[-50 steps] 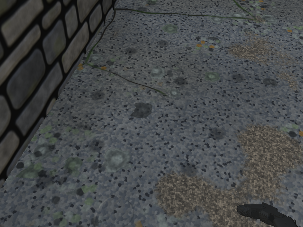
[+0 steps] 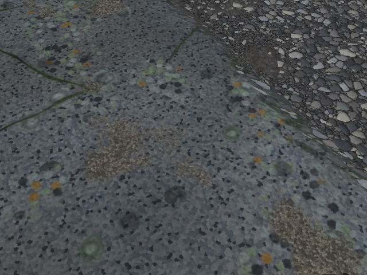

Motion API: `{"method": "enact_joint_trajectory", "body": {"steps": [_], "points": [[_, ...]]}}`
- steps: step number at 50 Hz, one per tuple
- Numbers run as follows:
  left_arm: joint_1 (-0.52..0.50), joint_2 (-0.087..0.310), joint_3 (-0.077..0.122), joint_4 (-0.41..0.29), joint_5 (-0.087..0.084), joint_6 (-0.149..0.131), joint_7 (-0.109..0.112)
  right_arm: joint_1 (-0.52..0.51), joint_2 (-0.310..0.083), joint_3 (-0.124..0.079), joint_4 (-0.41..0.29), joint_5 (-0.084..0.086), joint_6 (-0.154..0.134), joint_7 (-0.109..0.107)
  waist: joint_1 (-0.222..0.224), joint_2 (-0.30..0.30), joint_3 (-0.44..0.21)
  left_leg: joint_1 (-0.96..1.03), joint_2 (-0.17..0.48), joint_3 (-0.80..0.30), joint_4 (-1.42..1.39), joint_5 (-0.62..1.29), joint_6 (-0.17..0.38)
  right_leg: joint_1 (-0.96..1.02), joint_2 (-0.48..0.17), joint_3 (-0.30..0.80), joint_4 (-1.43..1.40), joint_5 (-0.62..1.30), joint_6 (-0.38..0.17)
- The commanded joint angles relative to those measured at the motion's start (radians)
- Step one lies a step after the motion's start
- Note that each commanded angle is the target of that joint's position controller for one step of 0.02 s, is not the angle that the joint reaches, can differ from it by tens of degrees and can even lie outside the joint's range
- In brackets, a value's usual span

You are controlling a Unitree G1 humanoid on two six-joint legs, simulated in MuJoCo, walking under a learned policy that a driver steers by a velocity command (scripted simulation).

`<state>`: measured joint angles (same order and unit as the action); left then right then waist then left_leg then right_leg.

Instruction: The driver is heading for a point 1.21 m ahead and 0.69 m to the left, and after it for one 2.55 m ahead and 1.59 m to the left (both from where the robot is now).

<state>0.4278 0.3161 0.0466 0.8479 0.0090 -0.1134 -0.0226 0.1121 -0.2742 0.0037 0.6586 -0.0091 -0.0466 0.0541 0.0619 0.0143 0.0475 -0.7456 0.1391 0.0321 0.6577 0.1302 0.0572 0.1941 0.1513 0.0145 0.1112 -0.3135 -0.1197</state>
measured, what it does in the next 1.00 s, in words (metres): walks ahead, turning left: left foot, then right foot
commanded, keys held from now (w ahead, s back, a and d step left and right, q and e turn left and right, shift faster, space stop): w+q+shift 1.00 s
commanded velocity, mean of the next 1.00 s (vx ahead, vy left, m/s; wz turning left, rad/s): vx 1.00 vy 0.00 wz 0.83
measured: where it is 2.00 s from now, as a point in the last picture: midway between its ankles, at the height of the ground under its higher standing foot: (45, 99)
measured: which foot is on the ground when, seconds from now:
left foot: up 0.00-0.10, down 0.12-0.54, up 0.56-0.96, down 0.98-1.00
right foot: down 0.00-0.12, up 0.14-0.52, down 0.54-0.98, up 1.00-1.00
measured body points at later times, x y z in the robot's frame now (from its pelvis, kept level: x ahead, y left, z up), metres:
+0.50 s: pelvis +0.49 +0.09 +0.00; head +0.53 +0.11 +0.45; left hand +0.69 +0.37 -0.04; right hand +0.56 -0.20 -0.12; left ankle +0.30 +0.11 -0.73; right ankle +0.74 +0.01 -0.70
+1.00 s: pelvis +0.89 +0.32 -0.04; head +0.91 +0.34 +0.41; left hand +0.65 +0.45 -0.16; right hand +1.24 +0.36 -0.09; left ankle +0.96 +0.42 -0.73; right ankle +0.78 +0.03 -0.66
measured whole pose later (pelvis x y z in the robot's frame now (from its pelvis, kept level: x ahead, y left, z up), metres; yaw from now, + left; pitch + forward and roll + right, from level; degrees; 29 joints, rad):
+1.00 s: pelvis +0.89 +0.32 -0.04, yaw +52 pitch +1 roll -2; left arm 0.51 0.27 0.03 0.87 0.04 -0.06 0.01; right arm 0.01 -0.32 -0.02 0.60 -0.02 -0.02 0.07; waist 0.04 0.04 0.03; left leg -0.57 -0.08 0.13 0.73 -0.18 0.22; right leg 0.13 -0.08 -0.26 0.83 -0.38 0.05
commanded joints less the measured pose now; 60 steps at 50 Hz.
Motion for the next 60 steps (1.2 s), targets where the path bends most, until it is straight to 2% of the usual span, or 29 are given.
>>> {"method": "enact_joint_trajectory", "body": {"steps": [1, 4, 6, 7, 8, 10, 12, 14, 18, 23, 25, 26, 27, 28, 29, 30, 32, 36, 42, 44, 47, 48, 49, 50, 51, 52, 54, 56, 60], "points": [[-0.018, 0.152, 0.030, -0.032, 0.008, -0.024, 0.015, -0.083, -0.081, -0.026, -0.050, 0.002, -0.016, 0.006, -0.018, -0.034, 0.067, 0.231, -0.103, 0.066, -0.078, 0.057, 0.056, -0.157, -0.268, -0.063, -0.068, 0.804, -0.030], [-0.044, 0.204, 0.040, -0.037, 0.051, 0.011, 0.050, 0.140, -0.148, -0.058, 0.019, -0.010, -0.006, -0.004, -0.145, -0.143, -0.109, 0.426, -0.242, 0.125, -0.028, -0.203, 0.099, -0.018, -0.322, -0.121, 0.340, 1.414, 0.027], [-0.127, 0.186, 0.034, -0.068, 0.059, 0.030, 0.060, 0.539, -0.237, -0.107, 0.130, -0.017, 0.010, -0.027, -0.342, -0.093, -0.253, 0.845, -0.197, -0.005, -0.039, -0.415, 0.170, -0.294, -0.263, -0.154, 1.025, 1.174, 0.040], [-0.035, 0.041, 0.002, -0.127, 0.001, 0.007, 0.027, 0.480, -0.360, -0.146, 0.135, -0.019, 0.025, -0.031, -0.181, 0.391, -0.330, 1.193, 0.093, -0.640, -0.179, -0.577, 0.382, -0.848, -0.035, -0.096, 1.526, 0.017, 0.144], [-0.110, 0.096, -0.011, -0.164, 0.023, -0.018, 0.029, 0.382, -0.311, -0.144, 0.082, -0.005, 0.028, -0.020, -0.205, 0.165, -0.410, 1.207, 0.126, -0.912, -0.352, -0.578, 0.408, -0.980, -0.044, 0.076, 1.581, -0.059, 0.110], [-0.221, 0.095, -0.029, -0.199, 0.029, -0.038, 0.025, 0.346, -0.212, -0.122, 0.115, -0.002, 0.019, -0.031, -0.142, -0.085, -0.160, 0.896, 0.085, -0.704, -0.398, -0.493, 0.316, -0.963, -0.171, 0.107, 1.363, 0.030, 0.088], [-0.253, 0.066, -0.042, -0.230, 0.064, -0.002, 0.020, 0.311, -0.160, -0.099, 0.133, -0.002, 0.007, -0.045, -0.065, -0.098, -0.039, 0.632, -0.008, -0.551, -0.421, -0.399, 0.272, -0.872, -0.216, 0.092, 1.225, -0.011, 0.111], [-0.242, 0.051, -0.053, -0.244, 0.073, 0.038, 0.015, 0.298, -0.175, -0.098, 0.124, 0.003, -0.012, -0.041, -0.030, -0.053, 0.001, 0.490, -0.064, -0.475, -0.459, -0.381, 0.277, -0.837, -0.241, 0.064, 1.094, -0.058, 0.137], [-0.466, 0.025, -0.079, -0.340, 0.042, 0.040, -0.007, 0.283, -0.198, -0.113, 0.103, 0.011, -0.027, -0.037, -0.085, 0.007, 0.077, 0.314, -0.147, -0.385, -0.543, -0.260, 0.230, -0.712, -0.232, -0.013, 0.674, 0.252, 0.176], [-0.510, 0.054, -0.067, -0.354, 0.023, 0.028, 0.003, 0.332, -0.231, -0.135, 0.111, 0.021, -0.025, -0.039, -0.141, 0.040, -0.006, 0.539, -0.116, -0.423, -0.425, 0.072, 0.144, -0.573, -0.169, 0.000, 0.423, 0.408, 0.150], [-0.369, 0.117, -0.037, -0.312, 0.022, 0.021, 0.022, 0.316, -0.267, -0.143, 0.106, 0.010, -0.023, -0.046, -0.073, 0.029, -0.118, 0.625, -0.121, -0.424, -0.209, 0.323, 0.101, -0.400, -0.119, 0.003, 0.397, 0.252, 0.129], [-0.197, 0.149, -0.017, -0.272, 0.020, 0.015, 0.035, 0.273, -0.291, -0.146, 0.098, 0.006, -0.026, -0.043, 0.034, 0.016, -0.212, 0.583, -0.150, -0.401, 0.007, 0.339, 0.079, -0.210, -0.136, 0.005, 0.396, 0.189, 0.115], [0.025, 0.209, 0.012, -0.235, 0.036, 0.011, 0.057, 0.234, -0.230, -0.128, 0.077, 0.000, -0.039, -0.041, 0.133, -0.027, -0.333, 0.442, -0.185, -0.356, 0.298, 0.163, 0.070, 0.038, -0.279, 0.129, 0.429, -0.042, 0.085], [0.099, 0.277, 0.032, -0.222, 0.077, 0.013, 0.068, 0.280, -0.057, -0.085, 0.035, 0.025, -0.045, -0.045, 0.092, -0.284, -0.437, 0.147, -0.290, -0.241, 0.606, -0.625, 0.059, 0.271, -0.576, 0.561, 0.312, -0.395, 0.028], [0.008, 0.297, 0.048, -0.223, 0.059, 0.024, 0.058, 0.330, -0.091, -0.069, -0.001, 0.033, -0.033, -0.045, 0.014, -0.425, -0.479, -0.009, -0.244, -0.178, 0.758, -0.611, 0.064, 0.249, -0.649, 0.936, 0.158, -0.531, -0.047], [-0.096, 0.173, 0.030, -0.244, 0.051, 0.029, 0.053, 0.227, -0.157, -0.077, 0.027, 0.005, -0.014, -0.050, 0.024, -0.219, -0.297, -0.064, -0.166, -0.147, 0.764, -0.491, 0.064, 0.100, -0.579, 0.760, 0.151, -0.548, -0.035], [-0.118, 0.085, 0.009, -0.208, 0.050, 0.029, 0.046, 0.120, -0.155, -0.080, 0.020, -0.019, 0.005, -0.023, 0.013, -0.053, -0.123, -0.029, -0.105, -0.119, 0.681, -0.415, 0.043, -0.115, -0.488, 0.425, 0.156, -0.158, 0.000], [-0.041, 0.036, -0.001, -0.102, 0.014, -0.004, 0.028, 0.024, -0.070, -0.051, -0.059, -0.028, 0.052, 0.015, -0.041, -0.108, -0.028, -0.074, -0.039, -0.098, 0.637, -0.396, 0.027, -0.220, -0.442, 0.124, 0.103, 0.221, 0.039], [-0.080, 0.090, 0.010, -0.063, 0.018, -0.024, 0.025, -0.168, -0.076, -0.024, -0.146, -0.024, 0.054, 0.051, -0.073, -0.052, 0.085, 0.061, -0.073, 0.059, 0.244, -0.121, 0.053, -0.320, -0.349, -0.231, -0.015, 0.510, 0.087], [-0.030, 0.139, 0.019, -0.052, 0.019, -0.022, 0.029, -0.176, -0.070, -0.020, -0.141, -0.021, 0.049, 0.052, -0.075, -0.063, 0.076, 0.173, -0.136, 0.144, 0.146, -0.132, 0.094, -0.262, -0.354, -0.291, 0.068, 0.955, 0.111], [-0.026, 0.215, 0.041, -0.061, 0.023, 0.023, 0.051, 0.046, -0.144, -0.051, -0.067, -0.022, 0.038, 0.029, -0.211, -0.117, -0.082, 0.446, -0.243, 0.168, 0.106, -0.255, 0.152, -0.168, -0.401, -0.283, 0.435, 1.386, 0.111], [-0.070, 0.229, 0.046, -0.082, 0.026, 0.040, 0.053, 0.262, -0.186, -0.077, -0.001, -0.021, 0.032, 0.015, -0.307, -0.119, -0.178, 0.691, -0.262, 0.117, 0.077, -0.283, 0.189, -0.260, -0.419, -0.259, 0.708, 1.367, 0.094], [-0.081, 0.207, 0.045, -0.092, 0.036, 0.048, 0.043, 0.392, -0.230, -0.110, 0.061, -0.014, 0.032, -0.013, -0.331, -0.028, -0.223, 0.943, -0.242, 0.014, 0.009, -0.331, 0.217, -0.474, -0.340, -0.254, 1.063, 0.821, 0.106], [-0.076, 0.055, 0.008, -0.138, 0.055, 0.042, 0.026, 0.306, -0.318, -0.130, 0.050, 0.006, 0.047, -0.035, -0.207, 0.210, -0.151, 0.994, -0.056, -0.309, -0.002, -0.226, 0.262, -0.786, -0.166, -0.234, 1.463, -0.165, 0.134], [-0.071, 0.106, 0.010, -0.261, 0.023, 0.023, 0.027, 0.293, -0.391, -0.148, -0.004, -0.021, 0.063, -0.036, -0.181, 0.220, -0.378, 1.245, 0.093, -0.786, -0.228, -0.406, 0.455, -1.054, -0.114, -0.002, 1.617, -0.190, 0.153], [-0.169, 0.136, 0.004, -0.271, 0.030, -0.001, 0.026, 0.302, -0.342, -0.148, -0.005, -0.015, 0.065, -0.048, -0.201, 0.033, -0.297, 1.157, 0.112, -0.854, -0.373, -0.528, 0.413, -1.112, -0.180, 0.074, 1.525, -0.096, 0.146], [-0.205, 0.115, -0.008, -0.258, 0.040, -0.005, 0.030, 0.246, -0.263, -0.128, 0.031, -0.011, 0.038, -0.061, -0.098, -0.106, -0.062, 0.816, 0.040, -0.707, -0.414, -0.381, 0.353, -1.015, -0.243, 0.069, 1.322, -0.059, 0.154], [-0.156, 0.105, -0.012, -0.240, 0.066, 0.039, 0.032, 0.201, -0.215, -0.105, 0.030, -0.006, 0.007, -0.066, -0.019, -0.123, -0.014, 0.584, -0.027, -0.568, -0.418, -0.236, 0.339, -0.877, -0.277, 0.074, 1.196, -0.115, 0.186], [-0.357, 0.031, -0.038, -0.331, 0.048, 0.066, 0.013, 0.184, -0.207, -0.105, 0.035, -0.001, -0.028, -0.052, -0.035, -0.061, 0.058, 0.302, -0.145, -0.430, -0.488, -0.239, 0.283, -0.711, -0.282, 0.019, 0.814, 0.100, 0.208]]}}
Keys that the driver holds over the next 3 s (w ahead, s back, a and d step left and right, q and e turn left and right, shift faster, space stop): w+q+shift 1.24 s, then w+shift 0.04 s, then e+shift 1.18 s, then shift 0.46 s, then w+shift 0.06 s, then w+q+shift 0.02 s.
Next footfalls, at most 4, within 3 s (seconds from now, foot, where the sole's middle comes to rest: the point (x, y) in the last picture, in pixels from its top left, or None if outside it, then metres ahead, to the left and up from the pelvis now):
0.12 left None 0.33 0.12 -0.76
0.54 right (190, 195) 0.78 0.04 -0.76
0.98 left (100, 148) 0.99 0.45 -0.76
1.38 right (62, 89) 1.34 0.72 -0.76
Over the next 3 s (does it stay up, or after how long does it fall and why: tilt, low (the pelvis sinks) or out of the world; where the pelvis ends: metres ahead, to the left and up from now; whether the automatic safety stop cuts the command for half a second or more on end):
stays up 1.29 0.78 0.01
